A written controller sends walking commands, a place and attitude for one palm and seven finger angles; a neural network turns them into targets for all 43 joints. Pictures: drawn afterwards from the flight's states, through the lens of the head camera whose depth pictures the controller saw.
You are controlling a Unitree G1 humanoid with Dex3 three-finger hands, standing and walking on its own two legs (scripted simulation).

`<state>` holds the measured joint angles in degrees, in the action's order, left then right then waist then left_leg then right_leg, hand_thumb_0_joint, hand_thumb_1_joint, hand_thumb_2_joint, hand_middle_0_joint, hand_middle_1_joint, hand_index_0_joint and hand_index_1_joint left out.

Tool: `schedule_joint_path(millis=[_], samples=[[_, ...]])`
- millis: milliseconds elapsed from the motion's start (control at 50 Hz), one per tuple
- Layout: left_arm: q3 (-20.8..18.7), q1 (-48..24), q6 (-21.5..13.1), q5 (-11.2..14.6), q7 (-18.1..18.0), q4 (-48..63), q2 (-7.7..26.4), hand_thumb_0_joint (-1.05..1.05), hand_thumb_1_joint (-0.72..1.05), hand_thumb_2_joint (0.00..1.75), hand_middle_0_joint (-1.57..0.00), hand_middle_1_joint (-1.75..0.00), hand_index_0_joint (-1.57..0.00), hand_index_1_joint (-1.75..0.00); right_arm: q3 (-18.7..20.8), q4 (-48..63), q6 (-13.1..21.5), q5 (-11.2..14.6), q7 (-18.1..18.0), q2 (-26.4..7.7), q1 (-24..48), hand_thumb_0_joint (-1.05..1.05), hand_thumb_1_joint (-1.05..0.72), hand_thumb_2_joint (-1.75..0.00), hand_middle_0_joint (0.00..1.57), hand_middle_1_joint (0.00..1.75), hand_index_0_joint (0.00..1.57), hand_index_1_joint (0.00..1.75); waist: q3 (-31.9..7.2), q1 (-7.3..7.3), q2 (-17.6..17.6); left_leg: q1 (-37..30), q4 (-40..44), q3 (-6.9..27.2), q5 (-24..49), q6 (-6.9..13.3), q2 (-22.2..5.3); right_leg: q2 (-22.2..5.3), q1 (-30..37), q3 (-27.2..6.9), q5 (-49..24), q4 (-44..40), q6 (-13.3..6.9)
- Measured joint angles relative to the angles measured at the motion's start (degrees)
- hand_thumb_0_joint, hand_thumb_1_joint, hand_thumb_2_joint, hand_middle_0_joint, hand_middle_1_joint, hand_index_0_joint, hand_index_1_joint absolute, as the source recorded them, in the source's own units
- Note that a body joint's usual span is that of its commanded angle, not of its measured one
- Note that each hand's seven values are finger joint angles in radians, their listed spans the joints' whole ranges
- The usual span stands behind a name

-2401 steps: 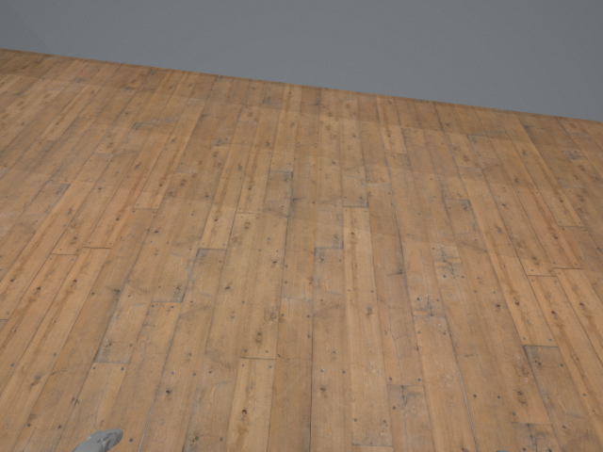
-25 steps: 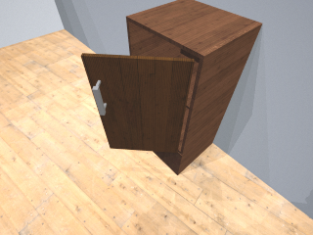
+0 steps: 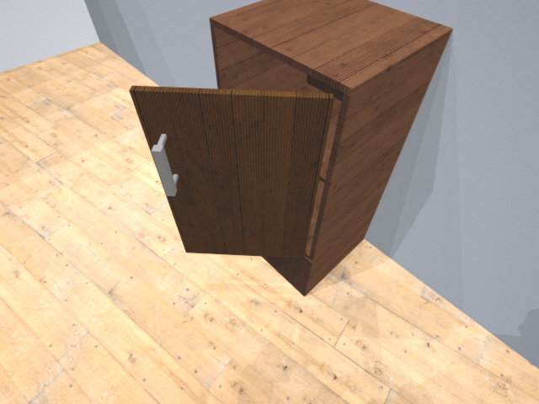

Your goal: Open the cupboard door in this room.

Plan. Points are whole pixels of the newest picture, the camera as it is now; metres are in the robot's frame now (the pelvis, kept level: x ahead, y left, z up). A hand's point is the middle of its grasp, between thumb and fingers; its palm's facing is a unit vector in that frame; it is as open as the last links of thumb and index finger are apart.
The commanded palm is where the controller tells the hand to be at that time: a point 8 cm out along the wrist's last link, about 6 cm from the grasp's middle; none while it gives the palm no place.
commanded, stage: look again from close up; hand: left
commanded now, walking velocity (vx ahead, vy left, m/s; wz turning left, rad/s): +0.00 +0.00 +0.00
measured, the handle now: (167, 165) +0.59 +0.26 -0.04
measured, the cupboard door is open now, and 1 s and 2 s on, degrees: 44 44 44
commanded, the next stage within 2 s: shuffle to correct the standing spot in 0.32 s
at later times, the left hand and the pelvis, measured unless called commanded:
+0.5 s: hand out of the picture +0.00 +0.22 -0.17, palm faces +0.00 -0.98 -0.21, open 7.4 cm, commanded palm none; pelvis -0.01 +0.03 +0.00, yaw -1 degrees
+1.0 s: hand out of the picture +0.06 +0.22 -0.17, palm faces +0.01 -0.98 -0.20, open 7.4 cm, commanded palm none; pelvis +0.04 +0.04 +0.00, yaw -1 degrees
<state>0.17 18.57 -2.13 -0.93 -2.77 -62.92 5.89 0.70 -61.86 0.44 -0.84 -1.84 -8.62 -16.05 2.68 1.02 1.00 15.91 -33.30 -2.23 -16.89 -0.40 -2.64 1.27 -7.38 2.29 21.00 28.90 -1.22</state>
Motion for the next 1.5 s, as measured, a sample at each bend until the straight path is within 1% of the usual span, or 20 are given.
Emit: schedule_joint_path(millis=[200, 320, 460, 520, 600, 700, 740, 760, 780, 800, 840, 880, 960, 1000, 1040, 1080, 1120, 1180, 1320, 1500], samples=[[-0.3, -2.3, 1.7, 0.1, 0.4, 2.9, 3.9, 0.0, 0.91, 0.9, -0.2, -0.29, -0.2, -0.3, -0.7, 2.2, 0.4, 0.0, 0.2, -1.2, 2.3, 0.01, -0.93, -0.9, 0.2, 0.29, 0.2, 0.3, -1.6, -1.1, -1.3, -0.7, 0.7, -1.7, 0.3, 2.0, 2.2, -2.5, -0.5, -1.4, 0.5, 1.4, 2.0], [-0.1, -2.9, 2.1, 0.0, 0.8, 3.5, 5.1, 0.0, 0.91, 0.9, -0.2, -0.29, -0.2, -0.3, -1.1, 2.5, 0.5, -0.1, 0.6, -1.3, 3.1, 0.01, -0.92, -0.9, 0.2, 0.29, 0.2, 0.3, -1.7, -1.42, -1.7, -0.9, 2.6, -2.3, 1.6, 2.7, 3.0, -3.3, -0.8, -1.8, -0.5, 0.3, 2.6], [0.1, -2.6, 2.2, 0.0, 1.1, 2.7, 5.4, 0.0, 0.91, 0.9, -0.2, -0.29, -0.2, -0.3, -1.2, 1.8, 0.7, 0.0, 0.8, -1.5, 3.2, 0.0, -0.91, -0.9, 0.2, 0.29, 0.2, 0.3, -1.3, -1.6, -1.9, -1.2, 4.3, -2.6, 2.7, 3.1, 3.6, -3.8, -0.9, -2.1, -1.3, -0.6, 3.1], [0.0, -1.9, 2.3, -0.3, 1.3, 2.3, 5.2, 0.0, 0.91, 0.9, -0.2, -0.29, -0.2, -0.3, -1.2, 1.4, 0.4, -0.1, 1.1, -1.5, 2.6, 0.0, -0.91, -0.9, 0.2, 0.29, 0.2, 0.3, -1.3, -1.68, -2.0, -1.2, 4.0, -2.7, 2.4, 3.2, 3.8, -4.0, -1.1, -2.2, -0.8, 0.1, 2.8], [-0.2, -0.3, 2.4, -0.6, 1.8, 1.9, 4.7, 0.0, 0.91, 0.9, -0.2, -0.29, -0.2, -0.3, -0.8, 1.2, -0.3, -0.3, 1.6, -1.6, 1.1, 0.0, -0.91, -0.9, 0.2, 0.29, 0.2, 0.3, -1.6, -1.84, -1.9, -0.7, 2.1, -2.7, 0.9, 3.2, 3.8, -4.1, -1.6, -2.2, 1.0, 2.0, 2.1], [-0.8, 2.7, 1.6, -0.6, 2.0, 1.4, 3.8, 0.0, 0.91, 0.9, -0.2, -0.29, -0.2, -0.3, -0.5, 0.8, -0.5, -0.3, 1.9, -1.9, -1.1, 0.0, -0.91, -0.9, 0.2, 0.29, 0.2, 0.3, -1.8, -2.04, -1.3, 0.6, -2.7, -2.0, -2.7, 3.0, 3.3, -3.7, -0.9, -1.4, 2.9, 3.2, 2.9], [-1.2, 3.9, 1.4, -0.6, 1.9, 0.9, 3.7, 0.0, 0.91, 0.9, -0.2, -0.3, -0.2, -0.3, -0.5, 0.6, -0.3, -0.3, 1.8, -1.8, -1.6, 0.0, -0.91, -0.9, 0.2, 0.29, 0.2, 0.3, -1.8, -2.22, -1.9, 0.3, -3.8, -2.4, -4.1, 3.2, 3.4, -4.0, -0.2, -1.4, 4.0, 3.7, 3.2], [-1.3, 4.4, 1.5, -0.6, 1.7, 0.6, 3.9, 0.0, 0.91, 0.9, -0.2, -0.3, -0.2, -0.3, -0.5, 0.4, 0.0, -0.3, 1.7, -1.5, -1.5, 0.0, -0.91, -0.9, 0.2, 0.29, 0.2, 0.3, -1.6, -2.38, -2.9, -0.5, -3.5, -2.9, -4.6, 3.6, 3.9, -4.5, 0.0, -1.8, 4.7, 4.3, 3.3], [-1.4, 4.5, 1.8, -0.6, 1.6, 0.1, 3.9, 0.0, 0.91, 0.9, -0.2, -0.3, -0.2, -0.3, -0.7, 0.4, 0.4, -0.3, 1.5, -1.3, -1.3, 0.0, -0.91, -0.9, 0.2, 0.29, 0.2, 0.3, -1.3, -2.46, -3.6, -1.1, -3.1, -3.5, -4.9, 4.0, 4.2, -5.0, -0.7, -2.0, 4.9, 6.1, 2.8], [-1.2, 4.3, 2.2, -0.5, 1.4, -0.4, 3.8, 0.0, 0.91, 0.9, -0.2, -0.3, -0.2, -0.3, -0.8, 0.6, 1.1, -0.3, 1.2, -1.1, -1.1, 0.0, -0.91, -0.9, 0.2, 0.29, 0.2, 0.3, -0.9, -2.39, -3.8, -1.7, -2.7, -3.9, -4.9, 4.3, 4.3, -5.1, -2.2, -1.9, 5.4, 10.0, 2.2], [-0.9, 3.1, 3.0, 0.0, 0.9, -1.2, 3.6, 0.0, 0.91, 0.9, -0.2, -0.29, -0.2, -0.3, -1.1, 0.9, 2.0, -0.1, 0.2, -0.7, -0.8, 0.0, -0.91, -0.9, 0.2, 0.29, 0.2, 0.3, 0.0, -2.12, -3.6, -3.2, -0.7, -4.4, -4.3, 4.9, 4.4, -4.6, -6.0, -1.8, 9.0, 18.0, 1.4], [-0.9, 1.1, 3.4, 0.1, 0.6, -1.0, 3.4, 0.0, 0.91, 0.9, -0.2, -0.29, -0.2, -0.3, -1.3, 1.0, 2.0, 0.0, -0.4, -0.1, -0.5, 0.0, -0.91, -0.9, 0.2, 0.29, 0.2, 0.3, 1.0, -1.79, -3.3, -4.8, 2.1, -4.4, -2.9, 5.0, 4.5, -4.5, -8.6, -1.0, 9.2, 20.3, 1.2], [-1.0, -3.6, 3.4, 0.2, 0.7, 1.4, 3.3, 0.0, 0.91, 0.9, -0.2, -0.29, -0.2, -0.3, -1.2, 0.7, 1.4, 0.1, -0.7, 0.8, 0.5, 0.0, -0.91, -0.9, 0.2, 0.29, 0.2, 0.3, 2.5, -1.52, -2.5, -6.5, 6.1, -3.8, -0.5, 4.7, 4.9, -4.6, -11.0, 0.3, 2.9, 14.1, 1.2], [-1.2, -5.6, 3.3, 0.1, 0.5, 2.6, 3.4, 0.0, 0.92, 0.9, -0.2, -0.29, -0.2, -0.3, -0.9, 0.4, 0.9, 0.1, -0.8, 0.9, 0.8, 0.01, -0.92, -0.9, 0.2, 0.29, 0.2, 0.3, 2.8, -1.4, -2.1, -6.6, 6.4, -3.6, -0.3, 4.5, 5.1, -4.5, -11.1, 0.6, -0.7, 10.1, 1.1], [-1.4, -6.8, 2.8, -0.1, 0.5, 3.7, 3.9, 0.0, 0.92, 0.9, -0.2, -0.29, -0.2, -0.3, -0.5, 0.3, 0.5, 0.1, -0.7, 1.0, 0.9, 0.01, -0.92, -0.9, 0.2, 0.3, 0.2, 0.3, 2.7, -1.42, -2.1, -6.3, 5.2, -3.6, -1.0, 4.1, 5.3, -4.5, -10.0, 0.5, -6.4, 5.2, 0.9], [-1.6, -7.6, 2.3, -0.1, 0.5, 4.3, 4.1, 0.0, 0.92, 0.9, -0.2, -0.29, -0.2, -0.3, 0.0, 0.1, 0.1, 0.1, -0.5, 0.6, 1.3, 0.01, -0.92, -0.9, 0.2, 0.3, 0.21, 0.3, 2.3, -1.44, -1.5, -5.6, 3.2, -3.6, -2.3, 3.5, 4.9, -4.1, -9.4, 0.4, -6.3, 4.2, 1.1], [-1.3, -7.9, 2.0, -0.1, 0.7, 4.6, 4.0, 0.0, 0.92, 0.9, -0.2, -0.29, -0.2, -0.3, 0.3, 0.1, -0.3, 0.2, -0.4, 0.2, 1.8, 0.01, -0.92, -0.9, 0.2, 0.3, 0.2, 0.3, 1.7, -0.8, -0.8, -5.3, 2.8, -3.5, -2.5, 3.1, 4.3, -3.6, -9.7, 0.6, -5.3, 4.7, 0.9], [-0.8, -8.1, 2.2, 0.1, 0.8, 4.6, 4.1, 0.0, 0.92, 0.9, -0.2, -0.29, -0.2, -0.3, 0.2, 0.1, -0.3, 0.1, -0.1, 0.0, 2.1, 0.01, -0.93, -0.9, 0.2, 0.29, 0.2, 0.3, 0.5, -0.14, -1.1, -5.9, 4.1, -3.5, -1.9, 2.6, 4.2, -3.4, -9.5, 0.6, -5.3, 4.2, 0.4], [-0.4, -8.3, 2.1, 0.3, 1.1, 4.1, 3.4, 0.0, 0.92, 0.9, -0.2, -0.29, -0.2, -0.3, -0.7, -1.1, 0.5, 0.0, 0.2, -0.2, 1.7, 0.01, -0.92, -0.9, 0.2, 0.29, 0.2, 0.3, -0.9, -0.75, -1.6, -7.9, 7.8, -3.1, 0.3, 1.6, 3.3, -2.3, -7.3, 1.2, -7.4, 0.2, -0.4], [-0.3, -5.4, 1.8, 0.3, 1.4, 1.8, 4.4, -0.01, 0.93, 0.9, -0.2, -0.3, -0.2, -0.3, -1.1, -2.2, 0.3, 0.0, 0.5, -0.1, 1.0, 0.0, -0.91, -0.9, 0.2, 0.29, 0.2, 0.3, -1.0, -1.28, -1.6, -8.7, 9.9, -2.2, 1.7, 0.5, 2.1, -1.0, -5.8, 2.2, -9.1, -3.0, -1.6]])
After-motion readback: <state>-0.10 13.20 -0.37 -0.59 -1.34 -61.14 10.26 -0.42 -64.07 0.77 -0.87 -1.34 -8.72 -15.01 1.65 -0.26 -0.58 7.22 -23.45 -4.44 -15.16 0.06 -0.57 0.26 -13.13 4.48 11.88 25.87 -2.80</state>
